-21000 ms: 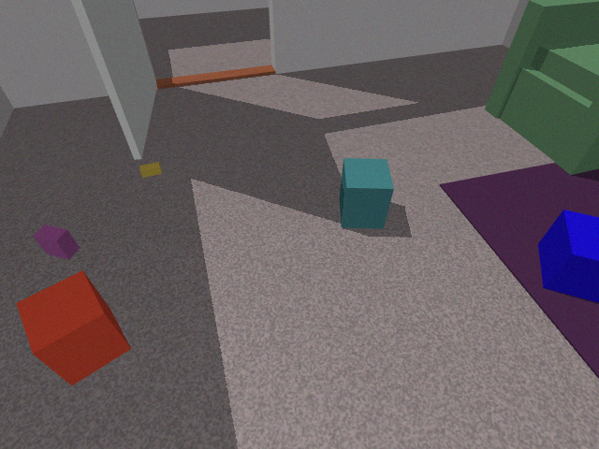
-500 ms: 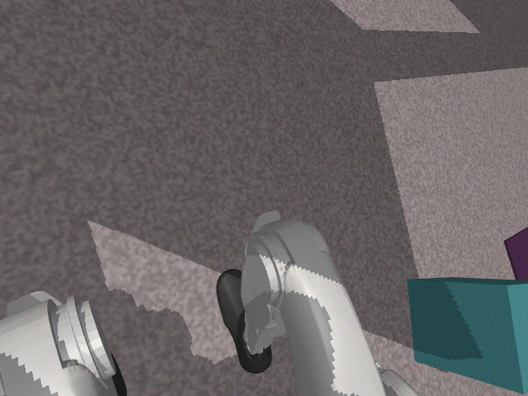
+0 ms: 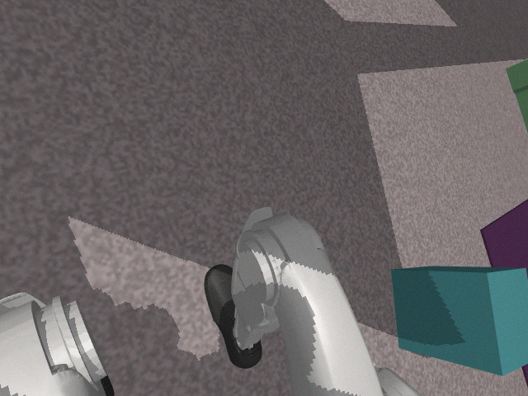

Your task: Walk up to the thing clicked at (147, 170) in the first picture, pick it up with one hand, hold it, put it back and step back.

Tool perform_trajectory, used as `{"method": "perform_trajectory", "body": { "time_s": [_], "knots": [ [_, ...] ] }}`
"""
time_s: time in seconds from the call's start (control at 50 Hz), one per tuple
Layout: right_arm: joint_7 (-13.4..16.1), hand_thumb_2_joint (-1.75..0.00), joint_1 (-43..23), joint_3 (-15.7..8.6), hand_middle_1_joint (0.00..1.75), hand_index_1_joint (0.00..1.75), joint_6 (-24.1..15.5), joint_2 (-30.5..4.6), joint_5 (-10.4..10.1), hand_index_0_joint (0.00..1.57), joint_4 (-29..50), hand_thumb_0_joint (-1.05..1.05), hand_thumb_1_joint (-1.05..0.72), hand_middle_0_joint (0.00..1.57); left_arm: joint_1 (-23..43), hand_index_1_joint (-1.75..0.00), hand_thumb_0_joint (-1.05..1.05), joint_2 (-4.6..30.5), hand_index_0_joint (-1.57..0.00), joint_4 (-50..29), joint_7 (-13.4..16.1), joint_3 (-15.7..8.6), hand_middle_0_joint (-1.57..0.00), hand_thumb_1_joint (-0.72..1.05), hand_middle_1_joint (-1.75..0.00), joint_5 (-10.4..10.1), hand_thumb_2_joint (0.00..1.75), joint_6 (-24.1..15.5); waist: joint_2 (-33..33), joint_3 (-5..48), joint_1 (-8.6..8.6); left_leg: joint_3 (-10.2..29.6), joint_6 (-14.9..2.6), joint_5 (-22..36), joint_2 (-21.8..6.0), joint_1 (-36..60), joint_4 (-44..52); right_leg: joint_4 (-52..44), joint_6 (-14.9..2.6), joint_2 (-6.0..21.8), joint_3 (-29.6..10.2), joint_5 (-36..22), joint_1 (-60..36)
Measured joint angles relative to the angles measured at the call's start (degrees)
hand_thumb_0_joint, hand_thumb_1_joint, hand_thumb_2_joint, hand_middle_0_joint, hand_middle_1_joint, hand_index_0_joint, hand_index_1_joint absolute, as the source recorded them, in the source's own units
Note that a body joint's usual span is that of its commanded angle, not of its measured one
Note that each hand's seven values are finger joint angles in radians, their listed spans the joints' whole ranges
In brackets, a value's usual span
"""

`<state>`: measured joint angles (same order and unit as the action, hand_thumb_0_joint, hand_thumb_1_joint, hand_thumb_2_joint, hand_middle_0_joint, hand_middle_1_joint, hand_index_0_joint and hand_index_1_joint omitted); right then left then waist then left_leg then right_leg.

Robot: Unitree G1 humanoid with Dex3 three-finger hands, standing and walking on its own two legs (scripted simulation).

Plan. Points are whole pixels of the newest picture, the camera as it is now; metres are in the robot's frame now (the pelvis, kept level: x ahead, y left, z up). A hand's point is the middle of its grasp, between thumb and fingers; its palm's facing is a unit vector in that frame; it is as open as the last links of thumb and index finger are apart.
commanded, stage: rest palm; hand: left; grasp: from above
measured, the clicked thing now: out of the picture +0.47 +0.34 -0.28
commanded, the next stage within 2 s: close in 0.78 s
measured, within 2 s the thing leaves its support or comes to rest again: neither
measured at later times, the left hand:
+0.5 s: hand out of the picture +0.47 +0.33 -0.25, palm faces -0.42 -0.16 -0.89, open 14.2 cm
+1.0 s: hand out of the picture +0.46 +0.34 -0.25, palm faces -0.45 -0.16 -0.88, open 13.8 cm
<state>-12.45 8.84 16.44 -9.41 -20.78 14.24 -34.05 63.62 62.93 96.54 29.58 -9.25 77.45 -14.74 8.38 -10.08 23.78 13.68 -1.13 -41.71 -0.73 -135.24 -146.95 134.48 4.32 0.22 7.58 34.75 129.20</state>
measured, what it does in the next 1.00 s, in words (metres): stands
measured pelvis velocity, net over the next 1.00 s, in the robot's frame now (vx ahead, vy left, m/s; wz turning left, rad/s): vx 0.00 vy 0.00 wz -0.02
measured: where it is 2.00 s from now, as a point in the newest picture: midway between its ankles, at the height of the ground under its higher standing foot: (176, 376)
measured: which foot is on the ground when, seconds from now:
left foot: down 0.00-1.00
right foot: down 0.00-1.00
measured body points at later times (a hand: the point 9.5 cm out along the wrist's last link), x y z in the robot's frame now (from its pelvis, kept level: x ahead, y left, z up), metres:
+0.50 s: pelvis +0.00 +0.00 +0.00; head +0.29 +0.14 +0.32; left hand +0.49 +0.34 -0.20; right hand +0.05 -0.25 -0.04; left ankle +0.06 +0.12 -0.27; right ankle +0.13 -0.13 -0.27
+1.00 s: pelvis +0.00 +0.00 +0.00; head +0.29 +0.13 +0.32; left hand +0.48 +0.34 -0.20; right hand +0.04 -0.25 -0.04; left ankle +0.06 +0.12 -0.27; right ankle +0.13 -0.13 -0.27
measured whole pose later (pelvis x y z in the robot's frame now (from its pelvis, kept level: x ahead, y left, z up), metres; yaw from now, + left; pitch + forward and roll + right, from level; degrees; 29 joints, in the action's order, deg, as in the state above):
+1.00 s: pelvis +0.00 +0.00 +0.00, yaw -1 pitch +28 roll -16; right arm -13.5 6.9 19.2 -11.9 -21.2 14.6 -34.2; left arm 64.1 64.8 98.8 31.7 -7.0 75.6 -14.9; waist 9.3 -12.0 24.1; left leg 14.8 -0.9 -41.9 -0.9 -134.6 -146.8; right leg 133.5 4.7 -0.3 8.5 34.3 128.5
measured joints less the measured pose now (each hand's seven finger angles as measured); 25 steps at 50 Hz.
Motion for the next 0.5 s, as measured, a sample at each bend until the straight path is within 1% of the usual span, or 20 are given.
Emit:
{"method": "perform_trajectory", "body": {
  "time_s": [0.14, 0.22, 0.4, 0.5],
  "knots": [
    [-0.4, -0.9, -1.1, 0.5, 0.3, 0.3, -1.0, 0.2, 0.1, 0.21, -0.3, 0.0, -0.9, 0.21, 0.7, -0.95, 0.0, -0.3, -0.06, 2.1, 1.6, 1.8, -0.09, -0.55, -0.93, 0.2, 1.03, 0.6, 0.2, 0.5, 0.07, 0.1, -0.15, -0.1, 0.0, 0.0, -0.1, -0.1, 0.0, -0.1, 0.1, 0.0, -0.1],
    [-0.8, -0.9, -1.6, 1.1, 0.3, 0.3, -1.6, 0.4, 0.1, 0.21, -0.3, 0.0, -0.9, 0.21, 1.1, -0.95, 0.0, -0.2, -0.06, 3.3, 2.6, 2.1, -0.09, -0.54, -0.93, -0.1, 1.02, 0.9, 0.2, 0.4, 0.22, 0.2, -0.25, -0.2, 0.0, 0.0, -0.2, -0.2, 0.13, -0.1, 0.2, 0.0, -0.2],
    [-1.5, -0.9, -2.0, 2.3, 0.3, 0.3, -2.9, 0.7, 0.3, 0.21, 0.0, 0.0, -0.9, 0.21, 1.5, -0.96, 0.0, 0.3, -0.07, 3.3, 3.2, 2.2, -0.09, -0.52, -0.95, -0.7, 1.0, 1.3, 0.7, -0.8, 0.63, 0.4, -0.16, -0.4, -0.1, 0.2, -0.2, -0.2, 0.36, -0.2, 0.3, 0.1, -0.4],
    [-1.6, -0.9, -1.8, 2.5, 0.3, 0.3, -3.0, 0.6, 0.3, 0.21, -0.3, 0.0, -0.9, 0.21, 1.6, -0.97, 0.0, 0.6, -0.07, 2.7, 3.2, 1.7, -0.09, -0.52, -0.96, -1.0, 1.0, 1.6, 0.6, -0.9, 0.76, 0.7, 0.04, -0.6, -0.1, 0.1, -0.2, -0.3, 0.37, -0.3, 0.5, 0.1, -0.3]
  ]
}}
